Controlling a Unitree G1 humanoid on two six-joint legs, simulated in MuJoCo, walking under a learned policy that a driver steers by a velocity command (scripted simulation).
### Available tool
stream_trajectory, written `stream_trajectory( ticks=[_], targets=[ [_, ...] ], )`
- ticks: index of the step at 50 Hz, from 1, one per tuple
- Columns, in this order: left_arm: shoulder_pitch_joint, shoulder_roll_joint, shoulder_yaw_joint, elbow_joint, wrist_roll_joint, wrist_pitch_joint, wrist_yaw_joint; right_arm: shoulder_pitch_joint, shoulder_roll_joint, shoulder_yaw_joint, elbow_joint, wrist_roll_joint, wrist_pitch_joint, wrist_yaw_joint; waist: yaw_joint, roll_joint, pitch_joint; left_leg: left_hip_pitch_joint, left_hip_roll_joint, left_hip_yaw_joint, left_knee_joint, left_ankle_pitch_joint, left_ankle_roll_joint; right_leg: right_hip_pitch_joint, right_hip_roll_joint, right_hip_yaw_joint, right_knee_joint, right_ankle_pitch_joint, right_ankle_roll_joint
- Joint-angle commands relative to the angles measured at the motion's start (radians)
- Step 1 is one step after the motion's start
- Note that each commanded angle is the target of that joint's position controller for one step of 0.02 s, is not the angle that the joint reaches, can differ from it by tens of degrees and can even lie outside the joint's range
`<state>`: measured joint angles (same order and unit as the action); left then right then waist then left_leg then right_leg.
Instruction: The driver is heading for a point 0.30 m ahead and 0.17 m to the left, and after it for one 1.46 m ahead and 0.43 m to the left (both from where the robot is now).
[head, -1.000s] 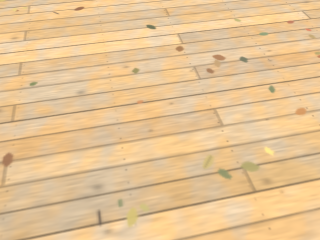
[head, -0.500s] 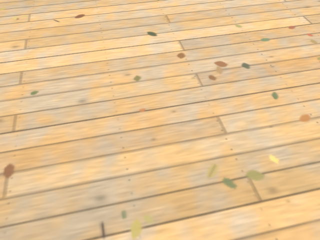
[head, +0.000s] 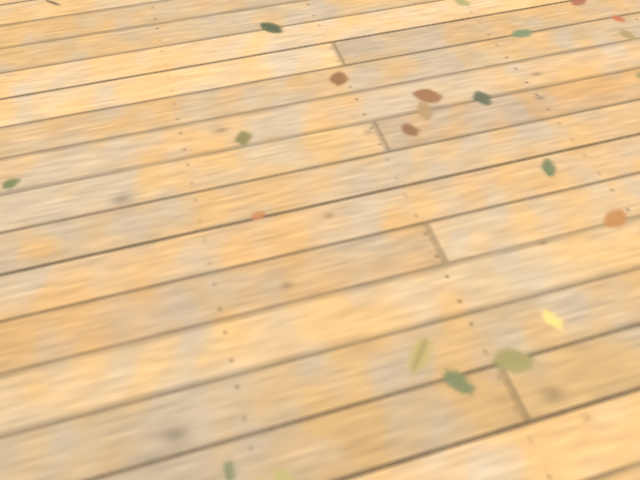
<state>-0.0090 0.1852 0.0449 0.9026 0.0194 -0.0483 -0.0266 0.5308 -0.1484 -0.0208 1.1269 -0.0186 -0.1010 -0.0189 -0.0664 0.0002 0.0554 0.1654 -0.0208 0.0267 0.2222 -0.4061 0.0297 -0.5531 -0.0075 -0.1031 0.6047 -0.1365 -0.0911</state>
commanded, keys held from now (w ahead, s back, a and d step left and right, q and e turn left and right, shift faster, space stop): w+q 0.74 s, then w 0.26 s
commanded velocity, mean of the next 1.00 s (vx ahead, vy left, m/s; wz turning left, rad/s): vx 0.49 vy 0.00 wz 0.43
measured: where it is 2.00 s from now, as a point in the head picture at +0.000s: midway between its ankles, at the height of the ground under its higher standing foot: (164, 240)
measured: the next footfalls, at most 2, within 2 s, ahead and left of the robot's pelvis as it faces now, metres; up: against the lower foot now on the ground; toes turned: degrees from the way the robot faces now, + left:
right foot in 0.04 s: +0.19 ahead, -0.09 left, +0.00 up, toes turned -4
left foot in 0.58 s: +0.45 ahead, +0.13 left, +0.00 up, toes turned +24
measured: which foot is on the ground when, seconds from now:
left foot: down 0.00-0.04, up 0.06-0.56, down 0.58-1.00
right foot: up 0.00-0.02, down 0.04-0.60, up 0.62-1.00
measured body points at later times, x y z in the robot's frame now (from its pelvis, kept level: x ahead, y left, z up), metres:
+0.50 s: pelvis +0.27 +0.00 +0.01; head +0.30 +0.01 +0.46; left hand +0.15 +0.21 -0.14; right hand +0.49 -0.16 -0.11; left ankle +0.40 +0.14 -0.69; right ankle +0.16 -0.09 -0.73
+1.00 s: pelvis +0.53 +0.11 +0.02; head +0.55 +0.14 +0.46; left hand +0.58 +0.40 -0.10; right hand +0.63 -0.14 -0.11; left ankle +0.41 +0.11 -0.73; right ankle +0.75 +0.05 -0.67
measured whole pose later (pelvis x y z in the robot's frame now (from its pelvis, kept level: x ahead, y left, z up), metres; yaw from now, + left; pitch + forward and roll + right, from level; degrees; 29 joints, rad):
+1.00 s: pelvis +0.53 +0.11 +0.02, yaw +28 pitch +1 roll +1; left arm 0.08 0.23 0.04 0.80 0.03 -0.02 -0.03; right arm 0.41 -0.23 -0.06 0.94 -0.01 -0.07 0.00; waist -0.06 -0.05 0.04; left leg 0.05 -0.14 -0.07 0.20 -0.26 0.13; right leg -0.66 -0.11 -0.03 0.73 -0.02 0.01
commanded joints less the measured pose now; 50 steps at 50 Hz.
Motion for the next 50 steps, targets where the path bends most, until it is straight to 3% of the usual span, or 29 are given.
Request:
stream_trajectory(
  ticks=[1, 2, 3, 4, 5, 6, 8, 9, 14, 18, 23, 25, 27, 28, 29, 30, 31, 32, 33, 34, 36, 37, 39, 42, 46, 50],
  targets=[
    [0.324, 0.122, 0.046, 0.052, -0.001, -0.022, 0.024, -0.042, -0.178, -0.03, -0.044, 0.005, -0.007, -0.001, 0.206, 0.077, -0.095, -0.219, 0.18, -0.054, 0.377, 1.013, 0.098, 0.473, 0.061, -0.016, -0.102, 0.031, -0.046],
    [0.47, 0.2, 0.069, 0.078, 0.025, -0.033, 0.036, -0.032, -0.144, -0.021, -0.065, 0.011, -0.005, 0.006, 0.246, 0.004, -0.202, -0.4, 0.127, -0.035, 0.646, 0.701, 0.088, 0.706, -0.122, 0.176, -0.136, -0.127, -0.073],
    [0.507, 0.29, 0.085, 0.071, 0.049, -0.033, 0.03, 0.102, -0.001, 0.003, -0.083, 0.045, 0.006, 0.011, 0.168, -0.221, -0.347, -0.691, -0.026, 0.011, 1.024, -0.078, 0.056, 0.918, -0.446, 0.666, -0.255, -0.277, -0.179],
    [0.43, 0.246, 0.08, 0.057, 0.011, -0.02, 0.021, 0.037, -0.117, -0.028, -0.08, 0.023, 0.015, 0.01, 0.169, -0.099, -0.313, -0.74, -0.001, -0.093, 1.122, -0.051, 0.076, 0.787, -0.425, 0.781, -0.374, -0.427, -0.182],
    [0.3, 0.18, 0.058, 0.035, 0.004, -0.023, 0.021, -0.059, -0.127, -0.037, -0.114, 0.015, 0.02, 0.013, 0.12, -0.062, -0.145, -0.774, 0.055, -0.087, 1.111, 0.047, 0.083, 0.627, -0.395, 0.617, -0.4, -0.465, -0.145],
    [0.236, 0.123, 0.043, 0.025, 0.002, -0.034, 0.018, -0.111, -0.108, -0.036, -0.127, 0.009, 0.018, 0.018, 0.103, -0.027, -0.061, -0.752, 0.09, -0.082, 1.06, 0.11, 0.086, 0.493, -0.352, 0.488, -0.436, -0.344, -0.116],
    [0.239, 0.069, 0.026, 0.047, 0.001, -0.049, 0.03, -0.108, -0.081, -0.043, -0.13, -0.013, 0.039, 0.029, 0.054, -0.054, -0.013, -0.68, 0.122, -0.08, 0.998, 0.136, 0.079, 0.368, -0.282, 0.294, -0.453, -0.151, -0.069],
    [0.264, 0.058, 0.022, 0.057, 0.001, -0.056, 0.034, -0.104, -0.067, -0.045, -0.132, -0.015, 0.052, 0.034, 0.043, -0.056, -0.016, -0.668, 0.125, -0.076, 0.983, 0.142, 0.076, 0.357, -0.275, 0.241, -0.456, -0.091, -0.062],
    [0.356, 0.084, 0.024, 0.076, -0.001, -0.078, 0.042, -0.266, -0.059, -0.049, -0.209, -0.016, 0.086, 0.055, 0.043, -0.053, 0.025, -0.829, 0.144, -0.042, 0.886, 0.283, 0.057, 0.4, -0.258, 0.07, -0.492, 0.043, -0.057],
    [0.398, 0.084, 0.016, 0.082, -0.002, -0.081, 0.046, -0.425, -0.054, -0.038, -0.272, -0.011, 0.081, 0.072, 0.067, -0.049, 0.058, -0.833, 0.122, 0.018, 0.64, 0.418, 0.045, 0.428, -0.225, -0.052, -0.482, 0.183, -0.042],
    [0.487, 0.122, 0.022, 0.107, -0.001, -0.068, 0.059, -0.561, -0.066, -0.031, -0.335, -0.016, 0.077, 0.085, 0.104, -0.057, 0.067, -0.793, 0.078, 0.114, 0.439, 0.389, 0.08, 0.591, -0.259, -0.134, -0.425, 0.416, -0.031],
    [0.485, 0.143, 0.027, 0.108, 0.002, -0.057, 0.066, -0.54, -0.083, -0.039, -0.338, -0.019, 0.077, 0.081, 0.082, -0.08, 0.037, -0.728, 0.028, 0.147, 0.411, 0.304, 0.115, 0.656, -0.267, -0.169, -0.326, 0.695, -0.023],
    [0.472, 0.178, 0.038, 0.102, 0.005, -0.039, 0.07, -0.432, -0.113, -0.054, -0.314, -0.022, 0.078, 0.072, 0.031, -0.112, -0.03, -0.603, -0.041, 0.171, 0.4, 0.189, 0.158, 0.69, -0.275, -0.189, -0.131, 0.934, -0.023],
    [0.466, 0.193, 0.043, 0.093, 0.005, -0.029, 0.066, -0.337, -0.137, -0.067, -0.287, -0.022, 0.073, 0.067, -0.004, -0.113, -0.086, -0.494, -0.071, 0.164, 0.361, 0.159, 0.181, 0.67, -0.279, -0.187, 0.03, 0.916, -0.022],
    [0.449, 0.197, 0.044, 0.078, 0.001, -0.023, 0.058, -0.198, -0.176, -0.088, -0.244, -0.031, 0.065, 0.056, -0.072, -0.068, -0.159, -0.289, -0.076, 0.119, 0.268, 0.185, 0.212, 0.557, -0.264, -0.198, 0.267, 0.752, 0.003],
    [0.452, 0.131, 0.031, 0.032, -0.012, -0.023, 0.049, -0.122, -0.278, -0.118, -0.237, -0.044, 0.063, 0.041, -0.083, 0.067, -0.254, -0.013, 0.166, -0.215, 0.241, 0.055, 0.295, 0.241, -0.196, -0.189, 0.6, 0.212, 0.043],
    [0.407, 0.109, 0.032, -0.051, -0.017, -0.035, 0.032, -0.159, -0.355, -0.133, -0.263, -0.021, 0.075, 0.042, -0.028, 0.191, -0.304, 0.135, 0.375, -0.762, 0.084, 0.101, 0.428, -0.103, 0.029, -0.034, 0.893, -0.416, 0.091],
    [0.272, 0.153, 0.038, -0.083, -0.009, -0.047, 0.026, -0.159, -0.33, -0.125, -0.256, -0.005, 0.086, 0.035, -0.048, 0.028, -0.209, 0.076, 0.351, -0.655, 0.04, 0.154, 0.392, -0.214, -0.036, 0.113, 0.877, -0.312, 0.08],
    [0.258, 0.134, 0.029, -0.094, -0.018, -0.062, 0.023, -0.205, -0.286, -0.112, -0.251, 0.003, 0.083, 0.028, -0.011, 0.008, -0.11, -0.044, 0.329, -0.529, 0.029, 0.244, 0.355, -0.211, -0.076, 0.117, 0.796, -0.22, 0.072],
    [0.287, 0.13, 0.03, -0.073, -0.014, -0.065, 0.026, -0.253, -0.239, -0.101, -0.256, 0.004, 0.075, 0.025, 0.04, -0.05, -0.055, -0.156, 0.274, -0.433, 0.018, 0.374, 0.305, -0.147, -0.109, 0.121, 0.694, -0.18, 0.072],
    [0.329, 0.121, 0.029, -0.065, 0.023, -0.028, 0.025, -0.298, -0.197, -0.083, -0.269, 0.015, 0.055, 0.017, 0.096, -0.032, -0.057, -0.267, 0.192, -0.312, 0.008, 0.521, 0.269, -0.033, -0.132, 0.13, 0.598, -0.168, 0.097],
    [0.328, 0.118, 0.029, -0.071, 0.03, -0.011, 0.021, -0.283, -0.199, -0.081, -0.268, 0.021, 0.043, 0.018, 0.102, -0.022, -0.064, -0.284, 0.174, -0.297, 0.007, 0.573, 0.27, -0.018, -0.129, 0.125, 0.572, -0.171, 0.111],
    [0.304, 0.104, 0.025, -0.082, 0.03, 0.01, 0.011, -0.243, -0.219, -0.081, -0.257, 0.022, 0.028, 0.02, 0.104, -0.006, -0.059, -0.304, 0.15, -0.25, -0.01, 0.624, 0.258, -0.032, -0.127, 0.102, 0.503, -0.125, 0.128],
    [0.179, 0.11, 0.021, -0.125, 0.025, 0.017, 0.005, -0.162, -0.218, -0.076, -0.238, 0.019, 0.023, 0.023, 0.059, 0.032, -0.022, -0.276, 0.132, -0.225, -0.037, 0.654, 0.213, -0.105, -0.129, 0.08, 0.369, 0.004, 0.133],
    [0.053, 0.112, 0.014, -0.167, 0.017, 0.015, -0.002, -0.084, -0.214, -0.067, -0.22, 0.017, 0.021, 0.021, 0.009, 0.058, -0.011, -0.167, 0.133, -0.209, -0.032, 0.708, 0.164, -0.152, -0.106, 0.068, 0.202, 0.125, 0.114],
    [-0.065, 0.11, 0.002, -0.212, 0.01, 0.005, -0.008, -0.036, -0.218, -0.059, -0.205, 0.005, 0.02, 0.011, -0.027, 0.064, 0.021, -0.072, 0.161, -0.211, -0.021, 0.738, 0.167, -0.155, -0.067, 0.042, 0.059, 0.143, 0.08]
  ],
)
